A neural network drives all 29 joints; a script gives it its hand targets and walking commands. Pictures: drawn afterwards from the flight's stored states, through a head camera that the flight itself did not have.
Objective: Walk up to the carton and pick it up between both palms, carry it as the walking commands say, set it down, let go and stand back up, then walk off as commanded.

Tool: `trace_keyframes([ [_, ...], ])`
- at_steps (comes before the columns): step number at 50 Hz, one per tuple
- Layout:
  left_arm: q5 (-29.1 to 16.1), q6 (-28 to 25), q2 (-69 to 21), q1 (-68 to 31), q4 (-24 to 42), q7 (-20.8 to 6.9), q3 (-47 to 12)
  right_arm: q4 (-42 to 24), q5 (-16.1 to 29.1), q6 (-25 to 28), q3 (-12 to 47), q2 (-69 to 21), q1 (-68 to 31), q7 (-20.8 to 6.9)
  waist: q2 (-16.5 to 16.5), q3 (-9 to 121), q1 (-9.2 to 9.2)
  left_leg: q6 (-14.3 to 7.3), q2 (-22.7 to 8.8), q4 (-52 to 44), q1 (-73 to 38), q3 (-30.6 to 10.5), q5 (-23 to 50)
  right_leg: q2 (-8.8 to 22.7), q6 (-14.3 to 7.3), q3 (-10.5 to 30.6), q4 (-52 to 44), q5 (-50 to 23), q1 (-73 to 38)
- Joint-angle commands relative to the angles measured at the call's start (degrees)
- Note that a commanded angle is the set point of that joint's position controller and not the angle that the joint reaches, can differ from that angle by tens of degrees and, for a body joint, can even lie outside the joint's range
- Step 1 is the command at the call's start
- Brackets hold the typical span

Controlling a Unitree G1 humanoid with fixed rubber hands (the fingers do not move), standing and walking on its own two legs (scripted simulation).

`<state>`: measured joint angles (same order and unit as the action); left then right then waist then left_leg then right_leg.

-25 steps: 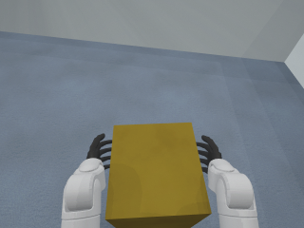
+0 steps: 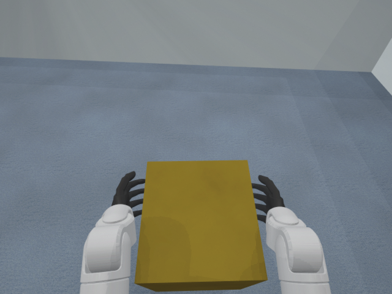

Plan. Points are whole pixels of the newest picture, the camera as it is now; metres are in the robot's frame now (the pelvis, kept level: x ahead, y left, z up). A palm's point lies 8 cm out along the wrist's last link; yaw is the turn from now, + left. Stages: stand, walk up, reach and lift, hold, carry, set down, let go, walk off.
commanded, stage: carry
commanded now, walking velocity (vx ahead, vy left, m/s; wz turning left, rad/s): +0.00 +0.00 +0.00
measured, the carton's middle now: (197, 231) +0.28 +0.01 -0.03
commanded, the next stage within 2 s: hold in 1.84 s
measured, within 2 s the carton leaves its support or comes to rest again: neither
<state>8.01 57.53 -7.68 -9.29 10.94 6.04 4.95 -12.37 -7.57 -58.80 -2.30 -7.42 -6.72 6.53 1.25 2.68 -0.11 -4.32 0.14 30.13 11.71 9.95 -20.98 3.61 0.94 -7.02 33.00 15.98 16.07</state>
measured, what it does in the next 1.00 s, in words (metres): shifts its weight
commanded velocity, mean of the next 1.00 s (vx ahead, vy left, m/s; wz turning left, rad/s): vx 0.00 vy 0.00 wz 0.00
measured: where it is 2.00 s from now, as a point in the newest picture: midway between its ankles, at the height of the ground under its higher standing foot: outside the picture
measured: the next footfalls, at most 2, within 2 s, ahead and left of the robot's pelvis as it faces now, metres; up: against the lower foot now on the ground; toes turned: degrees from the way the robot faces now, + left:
none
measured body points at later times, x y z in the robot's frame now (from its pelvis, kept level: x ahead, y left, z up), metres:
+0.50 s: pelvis -0.02 -0.03 +0.00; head -0.04 -0.02 +0.45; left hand +0.27 +0.12 +0.06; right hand +0.26 -0.16 +0.05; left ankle -0.06 +0.05 -0.73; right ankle -0.03 -0.13 -0.73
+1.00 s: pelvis -0.05 -0.05 +0.00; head -0.07 -0.05 +0.45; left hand +0.24 +0.10 +0.05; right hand +0.24 -0.18 +0.04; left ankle -0.06 +0.05 -0.73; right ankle -0.03 -0.14 -0.73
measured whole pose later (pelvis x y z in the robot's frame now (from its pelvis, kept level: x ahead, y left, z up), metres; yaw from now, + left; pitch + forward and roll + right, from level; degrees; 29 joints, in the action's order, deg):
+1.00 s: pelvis -0.05 -0.05 +0.00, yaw +0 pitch +1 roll +0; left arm 9.9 51.0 -7.9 -10.6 -0.8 6.6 5.6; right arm 0.3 -9.1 -53.2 -2.3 -7.7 -9.4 7.0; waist 0.2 4.5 0.0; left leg -1.2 -2.4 29.7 13.2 9.4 -17.2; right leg 2.1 -2.4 -10.4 29.6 14.7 15.7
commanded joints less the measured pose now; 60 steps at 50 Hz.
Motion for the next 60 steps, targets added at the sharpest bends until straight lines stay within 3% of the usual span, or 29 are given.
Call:
trace_keyframes([
  [1,-23.51,-0.87,-49.21,-19.72,18.29,-13.48,-40.43,-25.2,24.89,3.15,42.5,-47.98,-30.9,-13.43,-1.69,17.06,-0.69,2.19,-8.91,-0.12,-7.52,-7.01,45.74,4.01,-0.65,0.79,-2.54,-26.56,-8.32],
  [2,-9.98,-1.81,-45.67,-13.19,-15.31,-13.59,-21.38,5.85,12.4,3.75,22.42,-42.46,-25.28,-13.55,-1.99,19.22,-0.2,2.01,-9.08,-0.88,-9.99,-7.17,40.18,4.8,-1.03,2.49,-2.38,-30.76,-7.83],
  [4,-25.21,0.59,-52.07,-20.83,15.69,-13.28,-41.35,-20.57,26.4,1.46,40.73,-50.5,-28.35,-13.7,3.52,15.6,0.15,3.16,-9.59,-1.71,-7.28,-6.89,47.09,4.03,-1.29,1.54,-1.43,-28.78,-8.26],
  [5,-7.04,-2.79,-42.75,-15.5,-20.89,-13.06,-18.2,19.77,6.75,4.25,16.16,-42.04,-18.89,-14.12,2.69,18.33,1.6,3.25,-10.8,-2.19,-9.02,-8.01,46.97,4.2,-1.63,0.63,-0.73,-25.84,-8.7],
  [6,-25.48,-1.85,-51.34,-20.39,20.78,-12.84,-43.0,-25.41,26.11,3.89,41.66,-47.52,-28.17,-13.74,4.53,15.95,0.91,3.57,-11.0,-2.54,-8.31,-8.42,49.09,3.35,-1.37,-0.25,0.41,-19.29,-6.59],
  [8,-5.49,-3.12,-41.8,-10.91,-23.09,-13.28,-17.43,16.47,7.89,4.9,17.53,-41.02,-21.2,-14.34,-1.05,18.17,0.97,2.31,-12.04,-3.19,-9.15,-8.26,46.53,2.37,-0.43,-1.17,-3.08,-16.26,-8.41],
  [9,-25.07,-1.95,-49.73,-21.8,22.53,-12.36,-42.81,-27.61,27.08,3.64,42.42,-47.48,-31.07,-13.83,3.24,17.03,0.82,2.22,-11.27,-3.02,-9.29,-8.08,41.5,4.82,-1.88,0.73,-0.57,-18.4,-5.65],
  [12,-4.74,-3.93,-42.5,-14.03,-26.36,-13.32,-15.16,23.65,5.97,5.54,13.74,-40.98,-19.46,-14.99,0.59,16.72,1.2,2.1,-9.85,-5.88,-5.13,-7.51,26.08,5.94,-0.88,1.69,-2.88,-18.84,-7.91],
  [13,-18.37,-4.86,-45.8,-18.24,7.63,-12.78,-33.76,-15.94,19.58,6.6,35.44,-44.27,-30.63,-14.12,-5.0,16.74,0.76,2.21,-9.72,-5.39,-4.33,-8.23,22.69,6.34,-1.66,1.34,-3.21,-17.49,-8.63],
  [15,-13.15,-0.88,-47.76,-19.49,-15.03,-13.39,-23.01,6.56,15.61,2.83,24.13,-45.72,-32.24,-13.67,-3.68,14.19,0.24,1.96,-10.37,-6.36,-0.27,-9.18,20.61,6.31,-1.4,2.41,-5.16,-17.59,-10.1],
  [16,-21.67,-1.07,-51.17,-22.01,6.86,-13.34,-36.25,-13.77,23.43,2.56,37.11,-48.26,-35.53,-13.59,-1.93,14.38,0.52,2.66,-9.01,-5.79,-4.73,-6.82,21.42,6.33,-1.71,1.81,-3.87,-18.01,-5.89],
  [17,-3.03,-5.32,-42.67,-19.09,-31.69,-13.9,-10.81,30.39,1.95,6.73,9.58,-40.8,-23.24,-14.18,-1.51,15.22,0.76,2.68,-9.38,-5.66,-2.88,-8.03,23.63,5.59,-1.46,1.1,-3.97,-18.17,-9.22],
  [18,-19.73,-5.54,-47.26,-21.08,9.5,-13.48,-35.35,-13.45,19.29,7.1,36.04,-46.29,-30.13,-14.09,-0.21,13.63,0.25,3.45,-9.36,-5.89,-4.43,-7.0,18.46,6.03,-1.69,1.17,-3.66,-16.98,-5.68],
  [19,-26.2,-0.13,-53.75,-27.69,14.41,-13.26,-40.93,-16.87,26.19,1.74,40.24,-52.58,-34.26,-13.71,-2.72,14.68,0.23,2.41,-9.2,-5.53,-4.6,-6.93,18.17,6.54,-1.65,2.59,-5.84,-17.99,-5.28],
  [20,-9.48,-2.03,-45.72,-21.23,-19.78,-13.58,-19.63,14.41,11.01,3.99,20.36,-44.65,-31.39,-13.7,-2.12,16.34,0.57,2.39,-8.94,-5.9,-3.76,-7.52,21.89,5.97,-1.7,1.69,-4.56,-16.63,-6.57],
  [21,-23.27,-0.86,-52.04,-23.0,11.44,-13.28,-38.49,-15.38,23.31,3.31,37.11,-49.11,-31.43,-13.31,2.66,16.46,0.27,3.16,-8.64,-3.81,-6.71,-6.97,24.79,5.78,-1.79,2.39,-3.64,-22.02,-5.87],
  [22,-8.18,-3.01,-45.64,-18.53,-22.88,-13.5,-17.78,19.84,8.41,4.92,17.56,-44.78,-26.18,-13.79,0.19,17.81,0.38,2.76,-9.99,-3.12,-8.41,-7.27,29.17,5.41,-1.52,1.15,-3.87,-22.83,-5.29],
  [24,-21.0,-1.04,-51.8,-26.45,5.59,-13.66,-35.15,-6.09,20.17,2.98,33.14,-49.14,-30.27,-13.78,2.66,14.76,0.26,2.49,-9.99,-3.39,-4.21,-6.99,26.79,6.23,-1.8,2.44,-4.39,-25.7,-7.68],
  [25,-5.97,-3.93,-46.07,-21.85,-27.83,-14.07,-16.43,24.57,5.85,5.96,14.37,-43.84,-26.32,-14.42,-0.22,15.77,0.31,3.06,-8.8,-4.33,-3.48,-6.69,24.44,5.96,-2.05,2.37,-4.18,-24.07,-8.47],
  [26,-21.41,-4.43,-50.22,-24.17,9.63,-13.93,-36.1,-12.5,20.87,6.26,35.27,-47.88,-32.07,-14.26,-2.08,15.26,0.14,3.44,-9.27,-4.55,-2.44,-6.48,19.34,5.93,-1.72,1.26,-4.63,-21.07,-8.75],
  [29,-24.22,-0.3,-53.73,-25.37,10.73,-13.54,-38.39,-14.48,24.77,2.22,38.63,-51.66,-34.55,-13.46,-3.51,15.9,-0.31,3.95,-8.46,-3.89,-4.12,-6.85,14.79,6.26,-1.63,2.61,-6.78,-24.74,-8.96],
  [30,-4.73,-4.3,-44.78,-16.64,-27.32,-14.11,-14.68,25.73,6.91,5.3,15.22,-43.62,-26.64,-14.31,2.0,15.5,0.18,3.47,-8.93,-4.4,-3.54,-6.93,19.72,6.64,-2.34,2.77,-5.44,-26.27,-8.57],
  [32,-20.69,-1.96,-52.17,-26.58,6.31,-13.59,-35.39,-10.24,22.77,3.33,36.04,-49.88,-36.23,-13.98,0.44,11.2,0.09,2.05,-9.92,-6.29,0.17,-8.14,15.6,7.11,-2.63,3.71,-6.74,-18.14,-6.67],
  [33,-6.5,-3.9,-46.02,-20.19,-23.59,-13.92,-16.82,21.4,8.49,5.19,17.05,-45.28,-29.43,-14.27,-1.35,15.26,0.55,2.62,-9.84,-5.28,-2.57,-7.79,17.18,6.66,-2.34,2.74,-6.56,-17.84,-7.7],
  [36,-20.04,-3.7,-52.24,-22.2,5.14,-13.33,-35.36,-14.24,22.24,5.32,37.39,-49.47,-36.75,-13.64,-3.58,12.99,0.18,3.09,-8.85,-7.41,-2.22,-7.7,9.52,6.21,-2.38,3.54,-8.88,-8.92,-3.61],
  [38,-6.27,-4.63,-45.36,-19.03,-23.69,-13.97,-16.51,17.99,8.4,6.59,16.57,-42.89,-31.11,-14.35,3.3,13.85,-0.13,4.01,-8.62,-6.15,-0.98,-7.35,16.06,6.02,-2.85,3.13,-6.52,-16.21,-6.86],
  [41,-20.79,-5.02,-52.69,-26.67,6.51,-13.31,-36.42,-11.27,22.87,6.53,37.31,-51.06,-37.95,-14.0,-1.3,10.85,-0.08,3.63,-8.81,-6.82,-0.18,-6.75,15.48,6.59,-2.32,3.3,-6.75,-16.45,-4.6],
  [52,-7.67,-8.5,-44.93,-19.06,-18.74,-13.94,-20.0,15.11,9.37,10.11,20.92,-45.04,-31.18,-13.45,-0.29,14.53,0.24,3.45,-8.29,-4.81,1.63,-7.17,11.19,6.45,-2.74,4.24,-7.69,-18.49,-7.71],
  [60,-17.45,-9.81,-47.29,-19.59,2.37,-13.3,-32.08,-9.19,19.01,11.8,33.37,-45.38,-31.6,-12.78,-1.65,14.95,-0.2,4.42,-9.07,-4.44,1.46,-7.98,11.55,7.02,-3.45,5.33,-8.1,-15.9,-7.05],
])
